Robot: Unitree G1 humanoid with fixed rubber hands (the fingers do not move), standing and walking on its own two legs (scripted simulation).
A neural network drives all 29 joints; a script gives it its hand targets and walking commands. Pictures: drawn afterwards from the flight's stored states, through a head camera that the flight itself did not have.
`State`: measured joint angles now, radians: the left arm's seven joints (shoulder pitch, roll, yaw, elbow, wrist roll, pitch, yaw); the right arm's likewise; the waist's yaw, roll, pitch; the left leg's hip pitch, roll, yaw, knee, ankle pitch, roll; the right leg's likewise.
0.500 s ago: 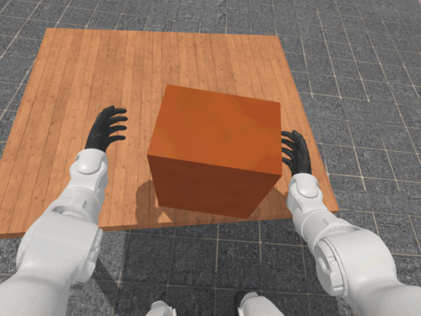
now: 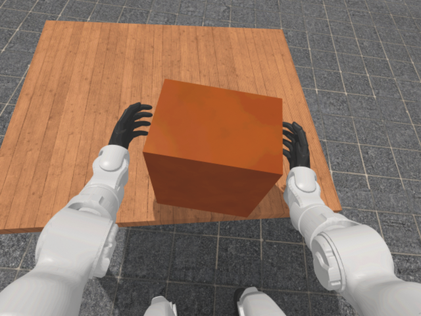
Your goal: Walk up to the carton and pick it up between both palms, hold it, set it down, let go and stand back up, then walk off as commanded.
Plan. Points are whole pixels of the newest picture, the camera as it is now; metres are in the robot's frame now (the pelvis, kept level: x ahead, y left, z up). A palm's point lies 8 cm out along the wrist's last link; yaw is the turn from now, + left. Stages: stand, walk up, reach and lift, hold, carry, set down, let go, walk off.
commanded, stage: reach and lift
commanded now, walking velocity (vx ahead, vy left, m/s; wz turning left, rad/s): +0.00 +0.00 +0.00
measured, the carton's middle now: (211, 157) +0.42 -0.05 -0.04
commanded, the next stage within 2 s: none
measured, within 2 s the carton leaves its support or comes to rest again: neither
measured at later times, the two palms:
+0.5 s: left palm (130, 143) +0.45 +0.11 +0.00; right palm (288, 165) +0.37 -0.20 +0.00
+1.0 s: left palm (132, 146) +0.45 +0.11 +0.00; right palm (286, 167) +0.37 -0.20 -0.01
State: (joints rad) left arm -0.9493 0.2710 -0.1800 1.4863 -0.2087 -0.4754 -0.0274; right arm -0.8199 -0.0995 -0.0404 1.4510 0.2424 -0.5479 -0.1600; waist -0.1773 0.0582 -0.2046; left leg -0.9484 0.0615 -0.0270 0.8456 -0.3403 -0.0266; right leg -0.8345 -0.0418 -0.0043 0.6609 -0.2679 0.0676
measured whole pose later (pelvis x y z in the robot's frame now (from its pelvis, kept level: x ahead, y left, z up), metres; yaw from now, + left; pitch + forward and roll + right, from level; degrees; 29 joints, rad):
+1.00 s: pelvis +0.00 -0.01 +0.00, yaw +0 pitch +26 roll -5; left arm -0.95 0.20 0.27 1.56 0.20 -0.61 0.01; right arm -0.79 0.04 -0.51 1.46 -0.14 -0.70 -0.21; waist -0.17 0.03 -0.20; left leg -0.95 0.06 -0.05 0.82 -0.33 -0.03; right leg -0.85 -0.04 -0.01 0.66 -0.27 0.07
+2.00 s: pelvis -0.01 -0.02 +0.01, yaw +1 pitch +27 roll -4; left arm -0.95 0.20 0.17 1.57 0.08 -0.63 0.01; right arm -0.77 0.05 -0.52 1.42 -0.16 -0.73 -0.22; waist -0.12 0.03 -0.20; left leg -0.95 0.06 -0.05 0.74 -0.26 -0.03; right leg -0.85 -0.03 -0.02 0.60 -0.21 0.07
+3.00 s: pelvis -0.01 -0.06 +0.03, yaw +3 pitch +15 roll +0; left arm -0.94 0.20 0.00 1.39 -0.11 -0.23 0.03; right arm -0.69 0.01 -0.20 0.88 0.04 0.00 -0.25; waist -0.12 0.00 -0.28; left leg -0.59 0.06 -0.04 0.46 -0.15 -0.04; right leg -0.57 -0.04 -0.02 0.49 -0.19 0.04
